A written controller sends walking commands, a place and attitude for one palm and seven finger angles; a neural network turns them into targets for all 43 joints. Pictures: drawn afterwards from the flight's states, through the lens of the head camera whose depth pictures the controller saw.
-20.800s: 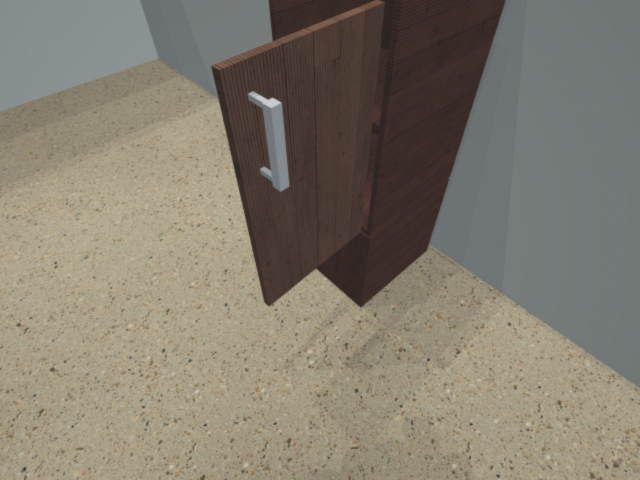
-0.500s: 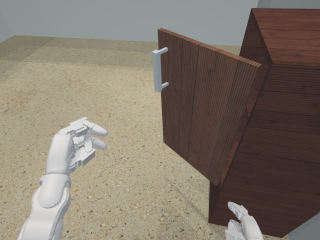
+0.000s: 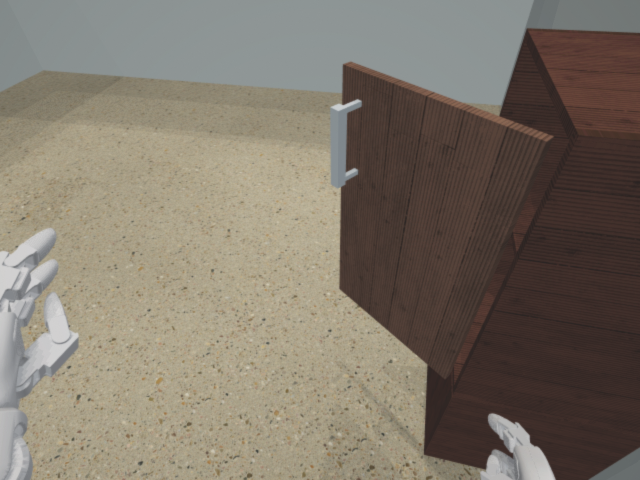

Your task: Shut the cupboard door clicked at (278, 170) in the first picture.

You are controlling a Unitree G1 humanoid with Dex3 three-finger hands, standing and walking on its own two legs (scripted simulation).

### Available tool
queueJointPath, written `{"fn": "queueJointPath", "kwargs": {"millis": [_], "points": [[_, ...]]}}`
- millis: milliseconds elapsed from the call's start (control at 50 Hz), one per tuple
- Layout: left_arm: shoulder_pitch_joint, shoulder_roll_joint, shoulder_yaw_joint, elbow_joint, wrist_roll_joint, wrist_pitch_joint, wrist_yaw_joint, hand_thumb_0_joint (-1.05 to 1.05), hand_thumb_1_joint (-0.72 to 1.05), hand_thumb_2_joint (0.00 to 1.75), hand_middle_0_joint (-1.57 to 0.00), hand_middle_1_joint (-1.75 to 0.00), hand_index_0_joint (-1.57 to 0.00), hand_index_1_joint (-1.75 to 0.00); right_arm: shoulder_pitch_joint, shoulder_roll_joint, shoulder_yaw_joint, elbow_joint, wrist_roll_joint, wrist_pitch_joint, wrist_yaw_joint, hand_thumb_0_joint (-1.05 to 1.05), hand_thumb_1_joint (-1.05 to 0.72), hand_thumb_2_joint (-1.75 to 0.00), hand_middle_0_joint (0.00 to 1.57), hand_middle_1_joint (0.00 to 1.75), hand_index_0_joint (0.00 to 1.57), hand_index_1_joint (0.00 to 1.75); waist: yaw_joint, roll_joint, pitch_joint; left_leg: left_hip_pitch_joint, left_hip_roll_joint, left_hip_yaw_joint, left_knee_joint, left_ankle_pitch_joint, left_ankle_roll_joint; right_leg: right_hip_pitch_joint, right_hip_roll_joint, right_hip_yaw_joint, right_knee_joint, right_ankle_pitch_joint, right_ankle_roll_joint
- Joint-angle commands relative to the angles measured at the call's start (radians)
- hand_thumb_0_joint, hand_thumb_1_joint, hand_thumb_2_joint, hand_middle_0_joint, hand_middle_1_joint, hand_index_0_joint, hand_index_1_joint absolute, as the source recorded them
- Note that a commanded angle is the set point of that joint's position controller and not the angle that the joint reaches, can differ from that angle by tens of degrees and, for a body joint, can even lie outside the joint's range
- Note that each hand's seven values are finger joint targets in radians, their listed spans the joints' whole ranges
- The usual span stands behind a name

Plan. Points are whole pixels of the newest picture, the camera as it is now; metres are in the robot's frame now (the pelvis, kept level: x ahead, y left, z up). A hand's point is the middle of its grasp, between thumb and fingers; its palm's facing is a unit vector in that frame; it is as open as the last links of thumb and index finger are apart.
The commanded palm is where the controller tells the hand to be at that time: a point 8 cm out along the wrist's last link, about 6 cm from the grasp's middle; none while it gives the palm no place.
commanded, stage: draw the hand back to the body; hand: left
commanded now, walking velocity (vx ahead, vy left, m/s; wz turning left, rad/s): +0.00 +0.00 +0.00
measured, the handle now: (346, 144) +0.63 +0.04 +0.12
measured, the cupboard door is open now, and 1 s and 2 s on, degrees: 54 54 54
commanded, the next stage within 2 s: step back with the hand held close in 0.22 s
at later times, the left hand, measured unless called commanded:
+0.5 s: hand (94, 322) +0.20 +0.25 +0.17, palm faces +0.41 -0.78 -0.47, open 7.5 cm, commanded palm +0.14 +0.29 +0.17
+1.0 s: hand (113, 377) +0.16 +0.22 +0.14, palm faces +0.32 -0.82 -0.48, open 7.5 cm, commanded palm +0.09 +0.27 +0.17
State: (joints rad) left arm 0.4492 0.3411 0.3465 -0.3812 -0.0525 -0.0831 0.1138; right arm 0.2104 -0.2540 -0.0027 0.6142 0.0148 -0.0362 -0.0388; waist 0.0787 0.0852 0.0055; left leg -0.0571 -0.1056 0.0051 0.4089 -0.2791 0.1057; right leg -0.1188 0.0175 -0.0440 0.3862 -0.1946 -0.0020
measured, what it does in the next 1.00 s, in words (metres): shifts its weight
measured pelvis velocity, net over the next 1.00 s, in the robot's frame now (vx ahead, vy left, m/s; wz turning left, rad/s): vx -0.07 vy -0.02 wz -0.06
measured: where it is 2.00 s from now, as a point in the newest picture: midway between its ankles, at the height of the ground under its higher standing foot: outside the picture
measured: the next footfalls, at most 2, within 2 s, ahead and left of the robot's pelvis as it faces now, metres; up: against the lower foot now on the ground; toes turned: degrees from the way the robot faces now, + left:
right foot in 1.46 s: -0.25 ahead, -0.09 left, +0.00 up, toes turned -5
left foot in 1.92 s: -0.19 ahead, +0.11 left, +0.00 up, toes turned -1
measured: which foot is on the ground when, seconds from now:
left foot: down 0.00-1.00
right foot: down 0.00-1.00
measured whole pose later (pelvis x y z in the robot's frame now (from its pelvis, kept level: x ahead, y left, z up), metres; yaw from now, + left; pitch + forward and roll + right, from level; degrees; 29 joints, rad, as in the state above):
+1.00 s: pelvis -0.07 -0.02 -0.02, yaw -3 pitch +2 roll -1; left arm 0.51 0.40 0.40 -0.47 -0.04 -0.20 0.12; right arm 0.19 -0.22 -0.01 0.53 0.02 0.03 -0.05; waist -0.01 0.01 0.02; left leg -0.39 -0.07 0.07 0.61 -0.26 0.10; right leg -0.37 0.04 0.03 0.61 -0.28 -0.01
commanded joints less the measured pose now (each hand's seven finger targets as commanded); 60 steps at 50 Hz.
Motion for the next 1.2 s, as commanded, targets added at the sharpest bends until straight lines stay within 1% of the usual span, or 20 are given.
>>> {"fn": "queueJointPath", "kwargs": {"millis": [0, 100, 180, 320, 340, 360, 380, 400, 480, 600, 680, 760, 820, 880, 920, 980, 1040, 1080, 1120, 1180], "points": [[-0.169, 0.174, 0.067, -0.2, -0.002, -0.072, 0.012, 0.0, 0.9, 0.9, -0.2, -0.3, -0.2, -0.3, -0.121, -0.099, -0.028, -0.15, 0.0, -0.065, -0.014, 0.0, -0.9, -0.9, 0.2, 0.3, 0.2, 0.3, -0.03, -0.019, -0.016, -0.118, 0.164, -0.159, -0.137, 0.139, -0.146, 0.046, -0.016, 0.04, -0.01, 0.059, -0.031], [-0.126, 0.206, 0.116, -0.233, -0.009, -0.078, 0.012, 0.0, 0.9, 0.9, -0.2, -0.3, -0.2, -0.3, -0.127, -0.087, -0.022, -0.158, -0.005, -0.066, -0.015, 0.0, -0.9, -0.9, 0.2, 0.3, 0.2, 0.3, -0.012, 0.014, -0.078, -0.136, 0.149, -0.129, -0.118, 0.223, -0.151, 0.124, -0.015, 0.048, -0.008, 0.116, -0.039], [-0.104, 0.205, 0.119, -0.22, -0.007, -0.068, 0.009, 0.0, 0.9, 0.9, -0.2, -0.3, -0.2, -0.3, -0.127, -0.088, -0.017, -0.149, -0.009, -0.069, -0.01, 0.0, -0.9, -0.9, 0.2, 0.3, 0.2, 0.3, -0.011, 0.054, -0.044, -0.137, 0.154, -0.124, -0.108, 0.303, -0.163, 0.111, -0.012, 0.051, -0.014, 0.14, -0.042], [-0.08, 0.193, 0.115, -0.203, -0.012, -0.065, 0.003, 0.0, 0.9, 0.9, -0.2, -0.3, -0.2, -0.3, -0.119, -0.085, -0.024, -0.151, -0.007, -0.067, -0.008, 0.0, -0.9, -0.9, 0.2, 0.3, 0.2, 0.3, -0.014, -0.016, -0.053, -0.115, 0.157, -0.113, -0.098, 0.341, -0.16, 0.096, -0.014, 0.046, -0.016, 0.152, -0.038], [-0.22, 0.328, 0.258, -0.295, -0.011, -0.115, 0.01, 0.0, 0.9, 0.9, -0.2, -0.3, -0.2, -0.3, -0.128, -0.121, -0.038, -0.204, 0.008, -0.051, -0.012, 0.0, -0.9, -0.9, 0.2, 0.3, 0.2, 0.3, -0.051, 0.014, -0.008, -0.278, 0.179, -0.122, -0.086, 0.135, -0.119, 0.106, -0.054, 0.178, 0.013, 0.223, -0.055], [-0.093, 0.255, 0.209, -0.198, -0.023, -0.124, 0.005, 0.0, 0.9, 0.9, -0.2, -0.3, -0.2, -0.3, -0.102, -0.102, -0.039, -0.18, 0.007, -0.04, -0.019, 0.0, -0.9, -0.9, 0.2, 0.3, 0.2, 0.3, -0.051, -0.053, -0.019, -0.269, 0.161, -0.125, -0.052, 0.084, -0.109, 0.06, -0.107, 0.2, 0.002, 0.211, -0.07], [-0.072, 0.26, 0.207, -0.199, -0.02, -0.129, 0.003, 0.0, 0.9, 0.9, -0.2, -0.3, -0.2, -0.3, -0.106, -0.101, -0.043, -0.182, 0.005, -0.032, -0.018, 0.0, -0.9, -0.9, 0.2, 0.3, 0.2, 0.3, -0.051, -0.076, -0.017, -0.257, 0.155, -0.123, -0.022, 0.093, -0.105, 0.029, -0.135, 0.228, -0.013, 0.221, -0.083], [-0.017, 0.211, 0.168, -0.161, -0.021, -0.128, -0.002, 0.0, 0.9, 0.9, -0.2, -0.3, -0.2, -0.3, -0.096, -0.102, -0.048, -0.178, 0.005, -0.022, -0.014, 0.0, -0.9, -0.9, 0.2, 0.3, 0.2, 0.3, -0.06, -0.107, -0.047, -0.227, 0.154, -0.114, 0.02, 0.112, -0.108, -0.005, -0.161, 0.251, -0.011, 0.22, -0.094], [0.024, 0.219, 0.159, -0.209, -0.014, -0.147, 0.005, 0.0, 0.9, 0.9, -0.2, -0.3, -0.2, -0.3, -0.096, -0.118, -0.065, -0.188, 0.009, -0.002, -0.011, 0.0, -0.9, -0.9, 0.2, 0.3, 0.2, 0.3, -0.067, -0.071, -0.136, -0.205, 0.168, -0.116, 0.072, 0.178, -0.102, -0.053, -0.191, 0.257, 0.054, 0.247, -0.096], [0.091, 0.292, 0.243, -0.331, -0.014, -0.162, 0.023, 0.0, 0.9, 0.9, -0.2, -0.3, -0.2, -0.3, -0.105, -0.114, -0.072, -0.24, 0.015, 0.024, -0.029, 0.0, -0.9, -0.9, 0.2, 0.3, 0.2, 0.3, -0.057, -0.028, -0.22, -0.24, 0.241, -0.165, 0.035, 0.505, -0.118, -0.014, -0.103, 0.166, 0.254, 0.305, -0.038], [0.083, 0.308, 0.272, -0.361, -0.013, -0.171, 0.02, 0.0, 0.9, 0.9, -0.2, -0.3, -0.2, -0.3, -0.094, -0.122, -0.079, -0.252, -0.003, 0.02, -0.034, 0.0, -0.9, -0.9, 0.2, 0.3, 0.2, 0.3, -0.052, 0.058, -0.171, -0.248, 0.325, -0.204, -0.038, 0.642, -0.097, -0.077, -0.034, 0.105, 0.353, -0.022, 0.004], [0.056, 0.246, 0.229, -0.269, -0.002, -0.176, 0.021, 0.0, 0.9, 0.9, -0.2, -0.3, -0.2, -0.3, -0.068, -0.118, -0.076, -0.236, -0.011, 0.008, -0.037, 0.0, -0.9, -0.9, 0.2, 0.3, 0.2, 0.3, -0.069, -0.005, -0.058, -0.388, 0.365, -0.197, -0.076, 0.429, -0.028, -0.045, -0.033, 0.104, 0.381, -0.084, 0.01], [0.058, 0.219, 0.196, -0.2, 0.001, -0.172, 0.018, 0.0, 0.9, 0.9, -0.2, -0.3, -0.2, -0.3, -0.067, -0.126, -0.072, -0.228, 0.001, 0.008, -0.036, 0.0, -0.9, -0.9, 0.2, 0.3, 0.2, 0.3, -0.079, -0.098, -0.018, -0.425, 0.309, -0.174, -0.019, 0.273, -0.02, -0.045, -0.06, 0.154, 0.248, 0.093, -0.007], [0.028, 0.246, 0.196, -0.222, 0.007, -0.183, 0.018, 0.0, 0.9, 0.9, -0.2, -0.3, -0.2, -0.3, -0.082, -0.134, -0.073, -0.223, -0.002, 0.014, -0.032, 0.0, -0.9, -0.9, 0.2, 0.3, 0.2, 0.3, -0.083, -0.099, -0.1, -0.409, 0.238, -0.146, 0.062, 0.173, -0.044, -0.042, -0.138, 0.262, 0.195, 0.302, -0.042], [0.043, 0.252, 0.186, -0.295, 0.0, -0.189, 0.026, 0.0, 0.9, 0.9, -0.2, -0.3, -0.2, -0.3, -0.068, -0.113, -0.071, -0.234, 0.011, 0.015, -0.025, 0.0, -0.9, -0.9, 0.2, 0.3, 0.2, 0.3, -0.085, -0.122, -0.22, -0.297, 0.209, -0.126, 0.142, 0.24, -0.055, -0.066, -0.175, 0.29, 0.183, 0.352, -0.062], [0.117, 0.334, 0.264, -0.395, -0.006, -0.201, 0.043, 0.0, 0.9, 0.9, -0.2, -0.3, -0.2, -0.3, -0.079, -0.104, -0.063, -0.251, 0.008, 0.017, -0.024, 0.0, -0.9, -0.9, 0.2, 0.3, 0.2, 0.3, -0.082, -0.116, -0.279, -0.305, 0.189, -0.124, 0.178, 0.147, -0.054, -0.064, -0.199, 0.316, 0.135, 0.267, -0.074], [0.143, 0.35, 0.288, -0.446, -0.009, -0.218, 0.058, 0.0, 0.9, 0.9, -0.2, -0.3, -0.2, -0.3, -0.084, -0.093, -0.052, -0.257, 0.007, 0.014, -0.028, 0.0, -0.9, -0.9, 0.2, 0.3, 0.2, 0.3, -0.089, -0.089, -0.217, -0.368, 0.168, -0.134, 0.185, -0.037, -0.052, -0.122, -0.221, 0.358, 0.06, 0.053, -0.093], [0.142, 0.373, 0.318, -0.439, -0.008, -0.226, 0.07, 0.0, 0.9, 0.9, -0.2, -0.3, -0.2, -0.3, -0.081, -0.101, -0.051, -0.251, 0.0, 0.008, -0.036, 0.0, -0.9, -0.9, 0.2, 0.3, 0.2, 0.3, -0.09, -0.038, -0.163, -0.383, 0.183, -0.162, 0.136, -0.103, -0.049, -0.177, -0.194, 0.331, 0.047, -0.073, -0.084], [0.139, 0.339, 0.3, -0.392, -0.001, -0.236, 0.074, 0.0, 0.9, 0.9, -0.2, -0.3, -0.2, -0.3, -0.083, -0.106, -0.046, -0.243, -0.005, -0.004, -0.047, 0.0, -0.9, -0.9, 0.2, 0.3, 0.2, 0.3, -0.091, 0.023, -0.101, -0.448, 0.218, -0.205, 0.031, -0.175, -0.029, -0.171, -0.113, 0.252, 0.093, -0.131, -0.051], [0.068, 0.29, 0.276, -0.292, 0.018, -0.242, 0.066, 0.0, 0.9, 0.9, -0.2, -0.3, -0.2, -0.3, -0.096, -0.128, -0.052, -0.226, -0.009, -0.032, -0.061, 0.0, -0.9, -0.9, 0.2, 0.3, 0.2, 0.3, -0.08, 0.152, -0.021, -0.752, 0.343, -0.34, -0.205, -0.413, 0.024, 0.059, 0.015, 0.13, 0.324, -0.054, 0.0]]}}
